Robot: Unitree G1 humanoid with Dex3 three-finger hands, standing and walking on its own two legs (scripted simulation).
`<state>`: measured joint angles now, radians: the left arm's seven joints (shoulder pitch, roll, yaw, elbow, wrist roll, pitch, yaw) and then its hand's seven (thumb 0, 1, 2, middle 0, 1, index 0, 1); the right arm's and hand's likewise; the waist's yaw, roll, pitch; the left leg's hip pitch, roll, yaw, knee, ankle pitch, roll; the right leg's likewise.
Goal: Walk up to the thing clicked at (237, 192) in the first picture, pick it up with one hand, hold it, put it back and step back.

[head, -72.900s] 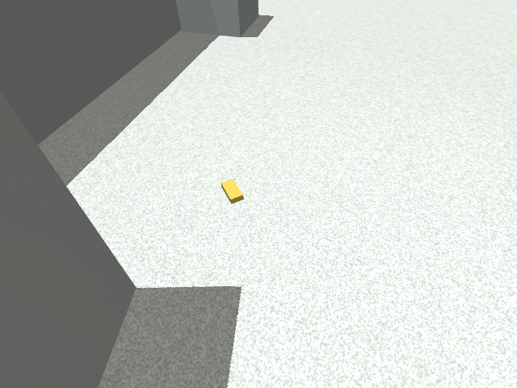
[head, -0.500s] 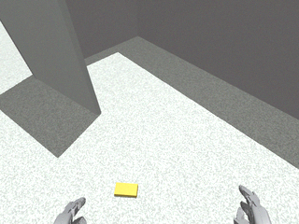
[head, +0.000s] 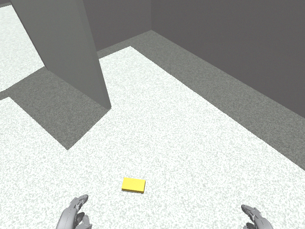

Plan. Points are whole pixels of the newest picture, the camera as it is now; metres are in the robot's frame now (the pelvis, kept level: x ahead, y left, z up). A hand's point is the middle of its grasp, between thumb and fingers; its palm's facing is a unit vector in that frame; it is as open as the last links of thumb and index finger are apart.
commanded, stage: stand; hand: left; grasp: from above
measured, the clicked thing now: (133, 185) +0.49 +0.17 -0.71
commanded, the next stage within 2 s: none
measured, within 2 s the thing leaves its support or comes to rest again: neither
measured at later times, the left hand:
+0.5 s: hand out of the picture +0.04 +0.23 -0.12, palm faces +0.05 -0.95 -0.31, open 7.4 cm
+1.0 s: hand out of the picture +0.05 +0.24 -0.11, palm faces +0.03 -0.94 -0.33, open 7.4 cm
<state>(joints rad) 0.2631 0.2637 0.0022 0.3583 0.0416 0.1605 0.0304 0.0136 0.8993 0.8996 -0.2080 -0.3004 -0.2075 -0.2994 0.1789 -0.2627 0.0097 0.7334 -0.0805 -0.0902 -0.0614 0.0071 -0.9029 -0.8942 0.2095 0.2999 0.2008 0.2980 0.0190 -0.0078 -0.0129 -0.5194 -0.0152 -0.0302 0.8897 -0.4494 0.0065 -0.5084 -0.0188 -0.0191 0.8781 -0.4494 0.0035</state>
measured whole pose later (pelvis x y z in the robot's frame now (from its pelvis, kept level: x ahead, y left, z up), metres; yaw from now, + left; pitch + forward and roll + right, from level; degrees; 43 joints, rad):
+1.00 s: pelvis +0.00 +0.00 +0.05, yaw +0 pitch -3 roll +0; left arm 0.14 0.29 0.03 1.16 0.02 0.00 0.02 0.01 0.90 0.90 -0.21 -0.30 -0.21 -0.30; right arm 0.15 -0.31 -0.03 1.13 -0.02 -0.01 -0.02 0.00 -0.91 -0.89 0.21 0.30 0.20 0.30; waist 0.01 0.01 0.06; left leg -0.10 -0.01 -0.03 0.34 -0.18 0.00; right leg -0.10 -0.02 -0.02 0.35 -0.19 0.01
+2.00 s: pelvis +0.01 -0.02 +0.05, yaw -1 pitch -2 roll +0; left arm 0.10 0.32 0.02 1.15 0.01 -0.01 0.01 0.01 0.90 0.90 -0.21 -0.30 -0.21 -0.30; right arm 0.12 -0.33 -0.01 1.14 -0.01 -0.01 -0.01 0.00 -0.91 -0.89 0.21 0.30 0.20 0.30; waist 0.00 0.01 0.05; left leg -0.09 0.01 -0.03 0.30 -0.17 -0.02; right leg -0.09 0.00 -0.02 0.32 -0.19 -0.01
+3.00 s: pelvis -0.09 +0.05 +0.04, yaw -5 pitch -1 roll -1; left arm 0.12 0.39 0.06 0.87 0.01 0.07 0.02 0.01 0.90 0.90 -0.21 -0.30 -0.21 -0.30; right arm 0.12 -0.34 -0.05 0.88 -0.02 0.01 -0.02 0.00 -0.90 -0.89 0.21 0.30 0.20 0.30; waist -0.02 -0.04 0.21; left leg -0.30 -0.02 0.05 0.55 -0.23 0.07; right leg -0.39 0.10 0.16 1.07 -0.52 0.02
